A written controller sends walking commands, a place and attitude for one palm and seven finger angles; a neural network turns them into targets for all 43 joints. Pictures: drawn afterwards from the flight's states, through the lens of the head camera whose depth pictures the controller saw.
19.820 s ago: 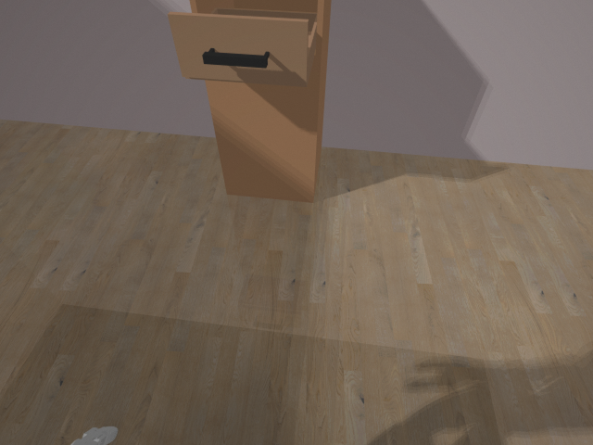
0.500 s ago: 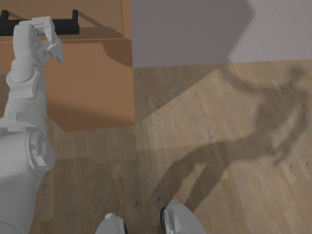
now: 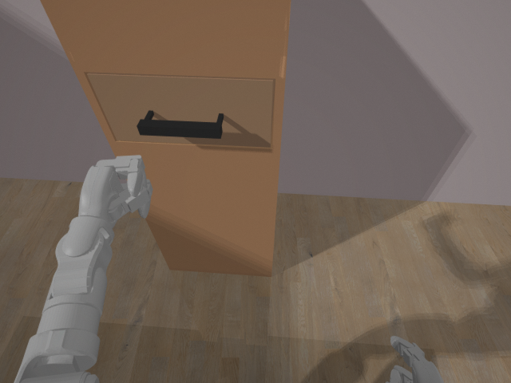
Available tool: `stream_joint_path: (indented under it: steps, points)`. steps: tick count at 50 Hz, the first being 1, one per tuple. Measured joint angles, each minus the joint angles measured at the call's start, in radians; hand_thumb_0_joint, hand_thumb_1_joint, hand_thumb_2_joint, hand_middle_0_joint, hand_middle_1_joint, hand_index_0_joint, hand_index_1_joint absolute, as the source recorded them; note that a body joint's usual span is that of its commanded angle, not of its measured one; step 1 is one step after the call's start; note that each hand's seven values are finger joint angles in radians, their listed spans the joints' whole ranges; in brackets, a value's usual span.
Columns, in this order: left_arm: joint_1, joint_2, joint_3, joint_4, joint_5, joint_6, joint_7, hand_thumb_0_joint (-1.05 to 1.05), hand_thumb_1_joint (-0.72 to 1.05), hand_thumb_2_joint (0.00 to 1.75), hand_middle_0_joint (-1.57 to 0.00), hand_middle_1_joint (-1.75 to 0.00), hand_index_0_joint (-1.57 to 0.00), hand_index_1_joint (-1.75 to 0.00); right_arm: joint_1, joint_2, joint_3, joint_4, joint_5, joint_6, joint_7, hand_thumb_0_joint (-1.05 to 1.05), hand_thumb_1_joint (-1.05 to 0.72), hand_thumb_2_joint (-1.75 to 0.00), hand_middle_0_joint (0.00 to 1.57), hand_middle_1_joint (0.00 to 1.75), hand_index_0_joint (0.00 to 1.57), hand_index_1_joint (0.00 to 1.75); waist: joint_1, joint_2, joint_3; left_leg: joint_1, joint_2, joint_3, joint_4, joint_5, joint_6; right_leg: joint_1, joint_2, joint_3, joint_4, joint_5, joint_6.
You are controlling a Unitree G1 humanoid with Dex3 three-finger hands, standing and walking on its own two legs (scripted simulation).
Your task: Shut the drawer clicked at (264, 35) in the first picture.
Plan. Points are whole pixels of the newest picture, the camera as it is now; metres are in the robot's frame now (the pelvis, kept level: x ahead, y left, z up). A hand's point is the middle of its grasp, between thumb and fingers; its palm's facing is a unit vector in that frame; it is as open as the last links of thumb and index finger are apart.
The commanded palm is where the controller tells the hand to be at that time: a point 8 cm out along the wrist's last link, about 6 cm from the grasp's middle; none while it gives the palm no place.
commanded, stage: draw the hand back to the body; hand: left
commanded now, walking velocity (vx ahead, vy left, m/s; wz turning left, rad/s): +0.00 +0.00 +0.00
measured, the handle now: (182, 122) +0.62 +0.19 +0.06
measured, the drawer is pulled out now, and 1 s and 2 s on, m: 0.00 0.00 0.00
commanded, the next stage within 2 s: step back with the hand held close in 0.84 s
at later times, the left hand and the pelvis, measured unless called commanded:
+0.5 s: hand (61, 268) +0.22 +0.22 +0.17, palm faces +0.35 -0.88 -0.31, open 3.3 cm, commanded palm +0.16 +0.27 +0.18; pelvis -0.01 +0.00 +0.02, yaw +0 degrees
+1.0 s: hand (14, 313) +0.16 +0.24 +0.18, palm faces +0.44 -0.81 -0.38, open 3.3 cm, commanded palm +0.11 +0.27 +0.20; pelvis -0.02 -0.01 +0.02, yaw +0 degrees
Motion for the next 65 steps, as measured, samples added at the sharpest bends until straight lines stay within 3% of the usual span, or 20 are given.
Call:
stream_joint_path:
  steps: [6,14,27,35,41,49,54,57,65]
  points:
    - [0.156,-0.01,-0.067,-0.218,0.093,0.067,0.202,0.02,0.9,0.89,-1.4,-1.6,-1.4,-1.6,-0.068,0.026,0.014,0.003,-0.004,-0.012,-0.03,0.01,-0.9,-0.9,0.2,0.3,0.2,0.3,0.038,-0.007,0.045,0.132,-0.012,0.009,-0.111,0.056,0.0,0.121,-0.007,0.006,-0.088,0.043,0.001]
    - [0.328,-0.022,-0.077,-0.422,0.13,0.109,0.3,0.02,0.89,0.89,-1.4,-1.6,-1.4,-1.6,-0.085,0.047,0.04,0.028,-0.024,-0.043,-0.043,0.01,-0.9,-0.9,0.2,0.3,0.2,0.3,0.068,0.003,0.098,0.265,-0.017,0.004,-0.23,0.116,-0.001,0.255,-0.007,-0.002,-0.202,0.098,-0.001]
    - [0.676,0.001,0.005,-0.759,0.135,0.09,0.315,0.02,0.89,0.89,-1.4,-1.6,-1.4,-1.6,-0.041,0.051,0.024,0.069,-0.048,-0.073,-0.033,0.01,-0.9,-0.9,0.2,0.3,0.2,0.3,0.073,0.028,0.111,0.344,-0.01,0.008,-0.284,0.136,-0.006,0.333,0.002,0.0,-0.256,0.119,-0.003]
    - [0.862,0.02,0.06,-0.913,0.143,0.064,0.329,0.02,0.89,0.89,-1.41,-1.6,-1.4,-1.6,-0.026,0.04,0.002,0.075,-0.048,-0.119,-0.046,0.01,-0.9,-0.9,0.2,0.3,0.2,0.3,0.09,0.037,0.105,0.346,-0.004,0.006,-0.268,0.128,-0.008,0.34,0.008,-0.002,-0.252,0.116,-0.005]
    - [0.859,0.008,0.062,-0.912,0.153,0.055,0.341,0.01,0.89,0.89,-1.41,-1.6,-1.41,-1.6,-0.036,0.038,-0.001,0.081,-0.049,-0.149,-0.059,0.01,-0.9,-0.9,0.2,0.3,0.2,0.3,0.104,0.04,0.115,0.343,-0.006,-0.004,-0.259,0.129,-0.007,0.344,0.006,-0.012,-0.25,0.117,-0.005]
    - [0.826,0.001,0.05,-0.9,0.156,0.063,0.342,0.02,0.89,0.89,-1.41,-1.6,-1.4,-1.6,-0.049,0.054,0.01,0.08,-0.057,-0.164,-0.057,0.01,-0.9,-0.9,0.2,0.3,0.2,0.3,0.097,0.029,0.122,0.349,-0.005,-0.001,-0.265,0.131,-0.009,0.346,0.007,-0.008,-0.249,0.118,-0.007]
    - [0.846,0.024,0.116,-0.914,0.159,0.009,0.333,0.02,0.89,0.89,-1.41,-1.6,-1.4,-1.6,-0.058,0.054,0.014,0.041,-0.06,-0.106,-0.035,0.01,-0.9,-0.9,0.2,0.3,0.2,0.3,0.061,0.03,0.107,0.287,0.001,-0.004,-0.248,0.132,-0.006,0.301,0.013,-0.011,-0.27,0.138,-0.004]
    - [0.883,0.028,0.117,-0.932,0.162,-0.002,0.331,0.01,0.89,0.89,-1.41,-1.6,-1.4,-1.6,-0.065,0.045,0.0,0.026,-0.06,-0.068,-0.031,0.01,-0.9,-0.9,0.2,0.3,0.2,0.3,0.044,0.027,0.108,0.252,-0.005,0.004,-0.249,0.14,0.001,0.265,0.008,-0.003,-0.273,0.151,0.003]
    - [0.95,0.083,0.121,-0.989,0.164,-0.003,0.335,0.02,0.89,0.89,-1.4,-1.6,-1.4,-1.6,-0.059,0.036,-0.035,0.0,-0.047,-0.009,-0.046,0.01,-0.9,-0.9,0.2,0.3,0.2,0.3,0.027,-0.003,0.129,0.189,-0.033,0.02,-0.239,0.16,0.018,0.182,-0.021,0.015,-0.226,0.156,0.02]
